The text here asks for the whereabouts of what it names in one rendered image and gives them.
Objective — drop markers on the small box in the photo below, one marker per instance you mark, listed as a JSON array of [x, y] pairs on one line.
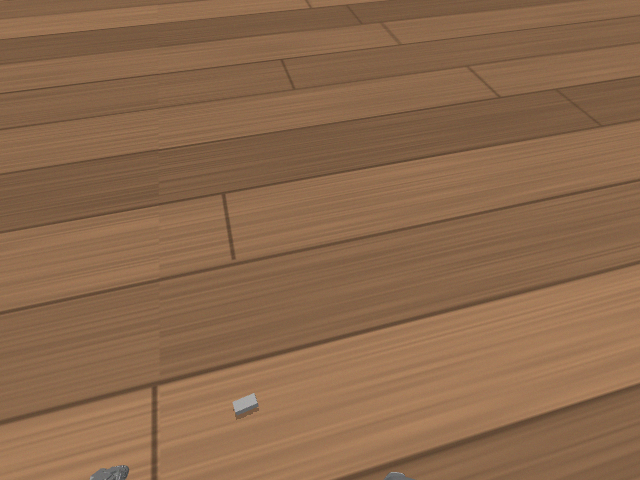
[[245, 404]]

